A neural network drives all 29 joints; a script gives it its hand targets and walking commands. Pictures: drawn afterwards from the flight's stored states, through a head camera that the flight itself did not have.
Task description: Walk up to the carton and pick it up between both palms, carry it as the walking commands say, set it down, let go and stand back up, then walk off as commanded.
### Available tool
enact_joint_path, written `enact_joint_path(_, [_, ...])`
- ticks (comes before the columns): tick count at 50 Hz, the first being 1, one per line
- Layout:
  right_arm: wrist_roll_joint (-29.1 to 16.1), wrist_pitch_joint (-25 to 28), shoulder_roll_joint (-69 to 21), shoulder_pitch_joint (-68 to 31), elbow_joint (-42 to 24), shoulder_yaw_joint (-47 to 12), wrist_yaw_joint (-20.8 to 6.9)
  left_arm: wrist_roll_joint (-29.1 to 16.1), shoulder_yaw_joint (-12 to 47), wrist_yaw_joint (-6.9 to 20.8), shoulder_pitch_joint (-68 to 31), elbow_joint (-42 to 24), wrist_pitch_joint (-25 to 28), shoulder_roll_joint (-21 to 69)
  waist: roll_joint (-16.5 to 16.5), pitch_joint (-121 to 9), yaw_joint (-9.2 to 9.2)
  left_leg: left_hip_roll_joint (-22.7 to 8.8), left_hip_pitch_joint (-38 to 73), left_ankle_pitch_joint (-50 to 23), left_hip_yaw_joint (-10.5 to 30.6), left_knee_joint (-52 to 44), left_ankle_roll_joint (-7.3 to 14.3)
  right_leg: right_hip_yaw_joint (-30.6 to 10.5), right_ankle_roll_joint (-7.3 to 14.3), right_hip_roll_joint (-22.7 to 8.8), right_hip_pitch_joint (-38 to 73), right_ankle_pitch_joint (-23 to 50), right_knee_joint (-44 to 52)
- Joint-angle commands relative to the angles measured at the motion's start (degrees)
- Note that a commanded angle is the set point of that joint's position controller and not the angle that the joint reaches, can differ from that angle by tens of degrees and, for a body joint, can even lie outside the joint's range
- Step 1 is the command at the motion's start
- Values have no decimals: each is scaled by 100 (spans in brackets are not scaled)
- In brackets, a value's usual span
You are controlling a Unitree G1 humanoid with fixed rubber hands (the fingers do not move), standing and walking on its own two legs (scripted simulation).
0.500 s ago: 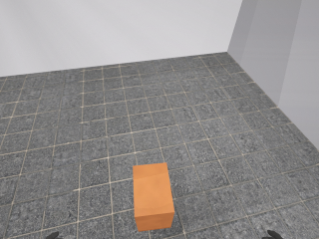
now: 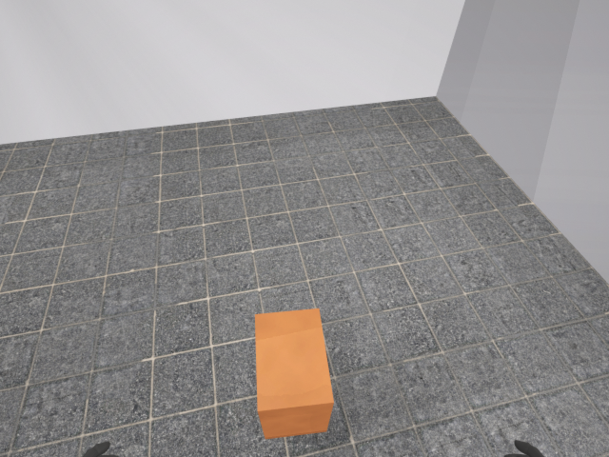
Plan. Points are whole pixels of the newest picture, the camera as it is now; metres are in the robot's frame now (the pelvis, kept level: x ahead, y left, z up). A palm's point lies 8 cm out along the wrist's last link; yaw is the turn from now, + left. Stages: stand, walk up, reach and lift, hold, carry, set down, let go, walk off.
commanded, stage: walk off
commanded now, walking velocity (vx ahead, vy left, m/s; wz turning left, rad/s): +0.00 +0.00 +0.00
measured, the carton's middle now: (291, 374) +0.44 +0.04 -0.63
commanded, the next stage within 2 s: none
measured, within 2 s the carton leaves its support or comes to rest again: neither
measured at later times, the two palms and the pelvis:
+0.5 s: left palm out of the picture +0.00 +0.33 -0.15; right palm out of the picture +0.09 -0.25 -0.13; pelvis -0.01 +0.02 -0.02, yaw +12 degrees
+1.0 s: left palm out of the picture -0.04 +0.32 -0.11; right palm (447, 422) +0.19 -0.21 -0.12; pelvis -0.01 +0.02 -0.01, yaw +31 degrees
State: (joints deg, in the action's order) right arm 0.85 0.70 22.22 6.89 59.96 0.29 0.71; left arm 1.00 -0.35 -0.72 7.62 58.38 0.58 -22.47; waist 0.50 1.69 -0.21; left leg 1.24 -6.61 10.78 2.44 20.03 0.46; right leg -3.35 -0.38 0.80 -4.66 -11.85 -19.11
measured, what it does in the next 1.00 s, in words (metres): lifts its right foot, turning left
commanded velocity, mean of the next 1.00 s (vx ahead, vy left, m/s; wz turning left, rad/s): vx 0.00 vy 0.00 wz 0.55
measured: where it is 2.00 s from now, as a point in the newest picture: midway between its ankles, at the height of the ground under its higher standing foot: outside the picture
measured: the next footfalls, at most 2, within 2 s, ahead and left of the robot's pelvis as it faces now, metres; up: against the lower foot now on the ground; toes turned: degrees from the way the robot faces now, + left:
right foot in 1.02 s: +0.09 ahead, -0.07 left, +0.00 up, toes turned +33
left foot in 1.44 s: -0.07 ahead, +0.13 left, +0.00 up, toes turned +54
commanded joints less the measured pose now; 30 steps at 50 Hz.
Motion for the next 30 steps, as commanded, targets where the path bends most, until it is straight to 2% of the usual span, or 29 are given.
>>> enact_joint_path(1, [-3,54,1002,-187,-219,174,23,-4,-174,-21,-180,-224,54,-963,-53,-146,-1,-726,56,-770,598,-295,95,-490,138,-673,-172,708,295])
enact_joint_path(5, [-5,56,1012,-194,-202,173,21,-6,-173,-18,-196,-201,56,-974,-53,-151,-1,-729,59,-784,601,-304,93,-482,139,-680,-161,713,303])
enact_joint_path(7, [-28,-9,893,1,-177,143,3,-26,-132,-73,-52,-200,-41,-873,-181,-72,36,-719,-145,-1062,688,-247,125,-311,142,-673,-44,580,130])
enact_joint_path(8, [-68,-100,532,105,-128,64,-21,-43,-41,-79,142,-104,-130,-504,-160,-115,62,-675,-260,-1211,668,-102,72,-222,97,-636,-41,598,23])
enact_joint_path(10, [-69,-187,732,113,-225,118,-35,-31,-105,-135,206,-159,-225,-748,-142,-79,63,-679,-593,-1358,746,189,10,-116,71,-657,-73,532,-239])
enact_joint_path(13, [-56,-230,798,72,-372,159,-28,-32,-192,-196,258,-261,-290,-887,-84,-136,92,-618,-1120,-1113,905,566,4,-120,173,-795,-78,188,-376])
enact_joint_path(15, [-41,-234,684,89,-479,157,-27,-23,-261,-220,362,-291,-319,-959,216,-157,116,-461,-1547,-758,883,1034,-39,-350,392,-1053,15,24,-232])
enact_joint_path(16, [-30,-235,616,140,-528,154,-29,-11,-302,-231,427,-292,-334,-1010,461,-184,122,-312,-1698,-525,712,1477,-82,-557,593,-1338,37,45,-73])
enact_joint_path(17, [-11,-240,522,278,-539,158,-28,21,-332,-246,343,-338,-339,-1048,903,-223,87,-108,-1667,149,338,2232,-125,-828,875,-1817,-127,375,112])
enact_joint_path(18, [25,-260,496,324,-557,190,-24,63,-312,-252,235,-441,-320,-928,1131,-194,111,-87,-1760,1689,81,3125,-150,-1078,1211,-2286,-380,973,216])
enact_joint_path(19, [66,-288,481,410,-559,232,-23,78,-284,-244,160,-501,-297,-781,878,-113,64,-255,-1873,2182,-63,3879,-199,-1041,1440,-2540,-495,1582,160])
enact_joint_path(20, [92,-314,381,496,-577,241,-41,59,-265,-243,12,-551,-288,-701,599,-22,-60,-505,-1857,2227,-40,3941,-220,-735,1359,-2510,-625,1769,26])
enact_joint_path(21, [86,-326,213,532,-613,206,-74,72,-263,-234,-179,-600,-295,-691,598,84,-145,-652,-1720,2093,-60,3446,-208,-274,1048,-2232,-741,1717,-175])
enact_joint_path(22, [43,-318,141,498,-661,190,-111,100,-279,-217,-210,-624,-304,-727,705,83,-85,-604,-1500,1846,-203,2924,-202,33,794,-2001,-728,1714,-396])
enact_joint_path(23, [-9,-309,129,514,-694,202,-144,107,-309,-196,-107,-613,-328,-786,827,20,-10,-441,-1331,1623,-448,2556,-227,211,648,-1900,-627,1662,-614])
enact_joint_path(24, [-32,-308,112,600,-707,220,-166,67,-356,-163,5,-589,-354,-838,814,-41,-16,-307,-1062,1256,-672,2094,-235,375,522,-1853,-654,1483,-877])
enact_joint_path(25, [-43,-292,107,806,-681,242,-174,27,-394,-122,97,-576,-380,-858,631,-49,-98,-182,-624,587,-812,1385,-239,597,331,-1768,-896,1038,-1315])
enact_joint_path(26, [-3,-244,327,921,-676,306,-159,28,-362,-81,337,-587,-379,-701,-254,49,-131,-410,-340,-165,-6,389,-158,952,28,-1445,-1307,123,-2355])
enact_joint_path(27, [20,-174,1249,1122,-774,459,-149,88,-238,-48,319,-935,-397,-146,-2458,-40,-134,-2139,213,-2466,2692,-187,530,1172,-425,-386,-2931,-2803,-3986])
enact_joint_path(28, [-1,-160,1183,1612,-737,458,-170,32,-254,-154,17,-1015,-482,-247,-1710,-575,-397,-2412,-25,-3017,3277,-298,1135,149,-342,-299,-2624,-2895,-4640])
enact_joint_path(29, [13,-163,1033,1396,-774,437,-114,-49,-249,-174,-80,-1013,-499,-240,-1109,-306,-272,-2186,-253,-2017,2795,-241,1192,-11,-302,-424,-2709,-2424,-4874])
enact_joint_path(30, [30,-189,846,995,-852,437,-43,-47,-244,-163,-100,-985,-446,-198,-726,-10,-116,-1853,-438,-1285,2331,-202,1020,-5,-283,-547,-2755,-1901,-4773])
